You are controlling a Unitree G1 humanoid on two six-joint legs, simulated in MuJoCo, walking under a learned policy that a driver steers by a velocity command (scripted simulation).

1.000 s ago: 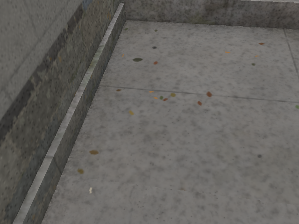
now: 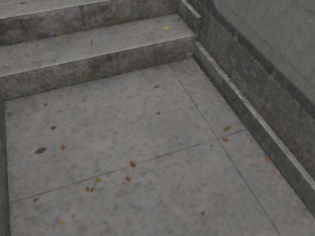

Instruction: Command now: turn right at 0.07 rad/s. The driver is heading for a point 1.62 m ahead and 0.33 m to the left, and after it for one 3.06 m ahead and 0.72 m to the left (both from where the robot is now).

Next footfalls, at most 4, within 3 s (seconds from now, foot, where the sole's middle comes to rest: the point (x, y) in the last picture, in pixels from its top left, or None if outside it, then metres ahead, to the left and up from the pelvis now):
2.08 left None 0.43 0.16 -0.74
2.48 right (165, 213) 0.60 -0.06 -0.74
2.76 left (106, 226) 0.57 0.19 -0.74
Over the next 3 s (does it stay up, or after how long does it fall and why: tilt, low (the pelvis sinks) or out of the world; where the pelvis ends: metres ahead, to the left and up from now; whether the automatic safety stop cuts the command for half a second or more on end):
stays up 0.55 0.04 0.03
